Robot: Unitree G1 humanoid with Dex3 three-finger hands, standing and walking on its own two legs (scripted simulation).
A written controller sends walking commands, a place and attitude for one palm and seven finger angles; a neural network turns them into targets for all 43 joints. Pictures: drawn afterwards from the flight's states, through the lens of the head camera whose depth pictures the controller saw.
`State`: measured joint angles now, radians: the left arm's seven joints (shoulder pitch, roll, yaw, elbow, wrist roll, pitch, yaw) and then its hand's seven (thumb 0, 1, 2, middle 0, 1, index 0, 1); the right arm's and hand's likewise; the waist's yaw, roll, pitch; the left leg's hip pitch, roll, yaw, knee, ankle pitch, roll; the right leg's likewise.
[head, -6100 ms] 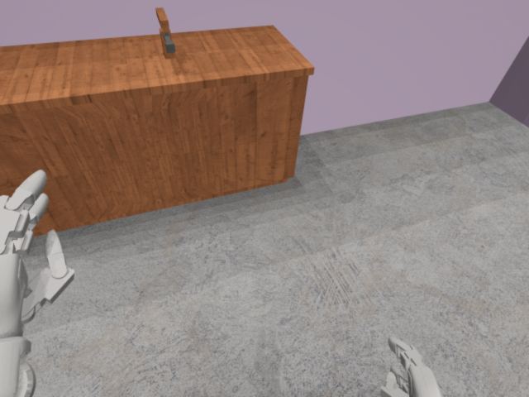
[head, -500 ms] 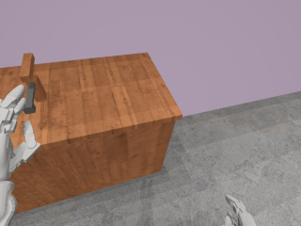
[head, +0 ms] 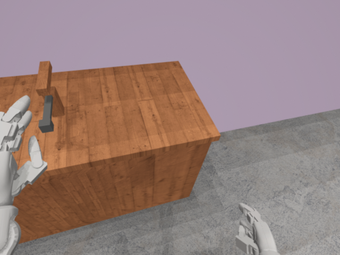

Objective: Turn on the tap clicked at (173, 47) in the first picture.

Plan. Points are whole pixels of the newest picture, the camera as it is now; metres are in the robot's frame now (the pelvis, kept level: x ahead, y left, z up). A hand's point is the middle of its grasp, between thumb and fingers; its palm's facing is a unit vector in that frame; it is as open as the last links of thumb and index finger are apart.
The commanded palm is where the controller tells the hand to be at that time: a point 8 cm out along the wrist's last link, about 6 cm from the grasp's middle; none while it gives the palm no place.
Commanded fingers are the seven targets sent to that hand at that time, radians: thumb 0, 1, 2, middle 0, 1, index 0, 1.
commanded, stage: come to a stop and stand still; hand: left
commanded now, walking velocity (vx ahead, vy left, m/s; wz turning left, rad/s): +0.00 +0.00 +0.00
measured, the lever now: (46, 125) +0.40 +0.39 +0.01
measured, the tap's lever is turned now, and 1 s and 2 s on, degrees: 0 0 0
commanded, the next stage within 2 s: look again from close up in 0.06 s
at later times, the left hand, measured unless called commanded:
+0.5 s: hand (49, 168) +0.21 +0.24 +0.15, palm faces +0.38 -0.85 -0.36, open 7.4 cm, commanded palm +0.16 +0.27 +0.17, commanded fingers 0.00 0.90 0.90 -0.20 -0.30 -0.20 -0.30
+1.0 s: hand (53, 149) +0.25 +0.25 +0.16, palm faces +0.38 -0.83 -0.40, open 7.4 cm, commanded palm +0.19 +0.29 +0.17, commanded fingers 0.00 0.90 0.90 -0.20 -0.30 -0.20 -0.30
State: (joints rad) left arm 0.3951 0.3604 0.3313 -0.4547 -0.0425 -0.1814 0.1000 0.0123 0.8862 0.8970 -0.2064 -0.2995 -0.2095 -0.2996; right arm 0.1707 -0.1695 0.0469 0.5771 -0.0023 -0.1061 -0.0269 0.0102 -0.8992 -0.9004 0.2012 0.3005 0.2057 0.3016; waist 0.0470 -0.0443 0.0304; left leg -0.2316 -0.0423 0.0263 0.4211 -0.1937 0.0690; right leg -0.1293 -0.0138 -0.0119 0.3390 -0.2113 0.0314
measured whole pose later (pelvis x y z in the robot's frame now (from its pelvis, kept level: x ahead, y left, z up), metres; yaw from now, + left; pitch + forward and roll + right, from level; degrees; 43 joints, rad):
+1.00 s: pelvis +0.03 +0.00 -0.02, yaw +1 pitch +1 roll -2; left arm 0.45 0.38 0.36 -0.50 -0.04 -0.23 0.11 0.01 0.89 0.90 -0.21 -0.30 -0.21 -0.30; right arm 0.21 -0.20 0.00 0.60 0.01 -0.09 -0.02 0.01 -0.90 -0.90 0.20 0.30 0.20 0.30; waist 0.00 0.00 0.02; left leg -0.30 -0.05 0.01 0.64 -0.35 0.08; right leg -0.18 -0.03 -0.04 0.55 -0.37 0.04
